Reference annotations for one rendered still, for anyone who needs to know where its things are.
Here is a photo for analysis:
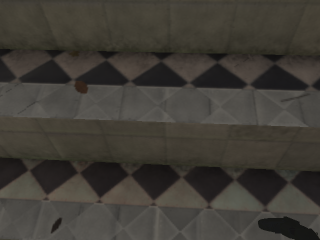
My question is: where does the right robot hand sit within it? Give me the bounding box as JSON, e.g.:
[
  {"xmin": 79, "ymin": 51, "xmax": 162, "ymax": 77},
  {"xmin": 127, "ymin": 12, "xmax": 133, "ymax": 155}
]
[{"xmin": 258, "ymin": 216, "xmax": 320, "ymax": 240}]

